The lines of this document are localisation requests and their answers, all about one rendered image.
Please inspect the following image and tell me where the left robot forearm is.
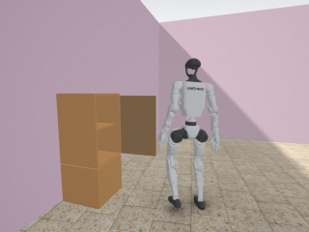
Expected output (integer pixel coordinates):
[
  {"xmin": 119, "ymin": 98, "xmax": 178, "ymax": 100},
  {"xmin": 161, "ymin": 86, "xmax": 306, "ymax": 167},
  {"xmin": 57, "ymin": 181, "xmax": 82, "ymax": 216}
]
[{"xmin": 161, "ymin": 103, "xmax": 175, "ymax": 134}]

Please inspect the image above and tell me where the robot right hand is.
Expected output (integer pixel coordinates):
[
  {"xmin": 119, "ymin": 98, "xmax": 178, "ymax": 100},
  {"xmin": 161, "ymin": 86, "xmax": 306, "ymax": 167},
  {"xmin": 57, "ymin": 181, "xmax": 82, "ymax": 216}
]
[{"xmin": 209, "ymin": 134, "xmax": 220, "ymax": 153}]

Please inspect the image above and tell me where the right robot forearm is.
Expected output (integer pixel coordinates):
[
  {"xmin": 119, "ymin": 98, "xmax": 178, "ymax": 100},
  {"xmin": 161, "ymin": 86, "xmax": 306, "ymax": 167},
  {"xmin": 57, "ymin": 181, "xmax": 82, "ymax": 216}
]
[{"xmin": 210, "ymin": 108, "xmax": 219, "ymax": 134}]

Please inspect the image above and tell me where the robot left shin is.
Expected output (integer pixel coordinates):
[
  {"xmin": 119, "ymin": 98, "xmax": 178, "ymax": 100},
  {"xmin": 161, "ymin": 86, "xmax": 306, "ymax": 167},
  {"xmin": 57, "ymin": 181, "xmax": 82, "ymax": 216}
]
[{"xmin": 165, "ymin": 159, "xmax": 179, "ymax": 200}]

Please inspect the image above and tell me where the left robot upper arm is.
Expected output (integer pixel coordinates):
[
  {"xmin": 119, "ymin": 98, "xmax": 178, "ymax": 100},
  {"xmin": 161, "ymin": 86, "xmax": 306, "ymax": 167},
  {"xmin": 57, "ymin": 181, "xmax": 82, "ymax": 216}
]
[{"xmin": 170, "ymin": 81, "xmax": 183, "ymax": 113}]

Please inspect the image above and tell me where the cupboard door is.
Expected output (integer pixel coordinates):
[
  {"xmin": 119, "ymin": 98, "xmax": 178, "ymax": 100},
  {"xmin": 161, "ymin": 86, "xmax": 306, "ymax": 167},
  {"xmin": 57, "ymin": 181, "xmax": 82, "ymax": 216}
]
[{"xmin": 120, "ymin": 96, "xmax": 156, "ymax": 157}]

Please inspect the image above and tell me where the robot left hand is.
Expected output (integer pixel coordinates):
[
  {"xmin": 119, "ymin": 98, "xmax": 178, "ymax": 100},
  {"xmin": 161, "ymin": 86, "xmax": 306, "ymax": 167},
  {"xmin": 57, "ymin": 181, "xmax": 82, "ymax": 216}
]
[{"xmin": 157, "ymin": 132, "xmax": 168, "ymax": 151}]

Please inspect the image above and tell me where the right robot upper arm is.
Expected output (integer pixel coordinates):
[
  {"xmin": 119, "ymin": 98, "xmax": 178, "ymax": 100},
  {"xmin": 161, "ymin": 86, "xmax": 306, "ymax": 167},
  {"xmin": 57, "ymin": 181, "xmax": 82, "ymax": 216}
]
[{"xmin": 204, "ymin": 82, "xmax": 218, "ymax": 114}]

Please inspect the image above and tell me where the humanoid robot torso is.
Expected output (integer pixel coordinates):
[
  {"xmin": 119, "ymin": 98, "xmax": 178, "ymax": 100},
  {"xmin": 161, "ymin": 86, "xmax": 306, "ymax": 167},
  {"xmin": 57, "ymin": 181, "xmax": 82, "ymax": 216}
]
[{"xmin": 179, "ymin": 80, "xmax": 207, "ymax": 139}]

